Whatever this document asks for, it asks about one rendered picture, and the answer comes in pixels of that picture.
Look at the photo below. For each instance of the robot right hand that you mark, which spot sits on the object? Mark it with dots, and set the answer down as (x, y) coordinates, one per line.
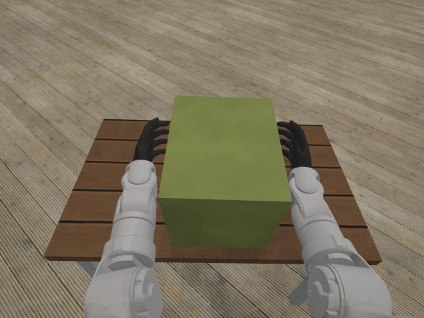
(299, 154)

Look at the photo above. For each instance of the carton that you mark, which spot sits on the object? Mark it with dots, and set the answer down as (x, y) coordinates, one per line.
(224, 182)

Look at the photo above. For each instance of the robot right forearm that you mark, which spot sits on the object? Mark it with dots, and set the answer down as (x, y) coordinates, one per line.
(316, 228)

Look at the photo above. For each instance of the robot left upper arm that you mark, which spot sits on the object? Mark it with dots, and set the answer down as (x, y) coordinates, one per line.
(127, 293)

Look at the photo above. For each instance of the robot left forearm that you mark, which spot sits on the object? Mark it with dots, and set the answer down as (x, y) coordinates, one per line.
(131, 243)

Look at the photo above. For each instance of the table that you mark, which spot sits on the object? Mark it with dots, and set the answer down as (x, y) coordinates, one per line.
(86, 222)

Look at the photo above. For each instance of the robot right upper arm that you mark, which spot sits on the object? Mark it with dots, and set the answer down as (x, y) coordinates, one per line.
(340, 291)

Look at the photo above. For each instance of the robot left hand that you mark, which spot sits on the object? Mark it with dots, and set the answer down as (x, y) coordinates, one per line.
(146, 143)

